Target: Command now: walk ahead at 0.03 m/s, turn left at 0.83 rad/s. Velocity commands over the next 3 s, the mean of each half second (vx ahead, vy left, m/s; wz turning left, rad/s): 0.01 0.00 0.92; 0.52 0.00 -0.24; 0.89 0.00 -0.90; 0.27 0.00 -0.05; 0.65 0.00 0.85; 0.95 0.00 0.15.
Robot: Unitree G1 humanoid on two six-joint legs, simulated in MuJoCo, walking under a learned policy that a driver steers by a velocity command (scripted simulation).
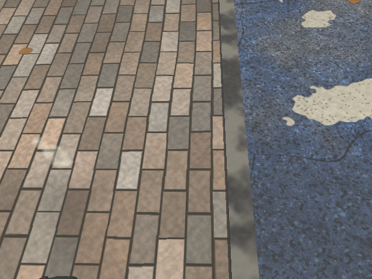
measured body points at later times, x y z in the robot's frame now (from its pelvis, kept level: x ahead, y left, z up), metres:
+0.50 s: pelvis +0.02 +0.06 +0.00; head +0.06 +0.11 +0.44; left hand +0.04 +0.40 -0.10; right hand +0.30 -0.13 -0.07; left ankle -0.01 +0.14 -0.74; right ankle +0.09 -0.09 -0.66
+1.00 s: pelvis +0.21 +0.05 -0.02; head +0.24 +0.03 +0.43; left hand +0.22 +0.36 -0.10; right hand +0.40 -0.18 -0.14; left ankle +0.05 +0.16 -0.66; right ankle +0.23 -0.02 -0.74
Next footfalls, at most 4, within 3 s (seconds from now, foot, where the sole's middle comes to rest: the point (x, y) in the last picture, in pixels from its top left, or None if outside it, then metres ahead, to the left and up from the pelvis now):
0.32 left None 0.03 0.16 -0.78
0.92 right None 0.27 -0.01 -0.78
1.34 left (140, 220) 0.70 0.22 -0.78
1.74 right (211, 158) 0.97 -0.07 -0.78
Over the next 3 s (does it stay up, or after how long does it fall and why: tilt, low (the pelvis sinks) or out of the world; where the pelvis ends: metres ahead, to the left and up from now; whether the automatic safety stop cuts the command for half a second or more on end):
stays up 1.53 0.27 0.00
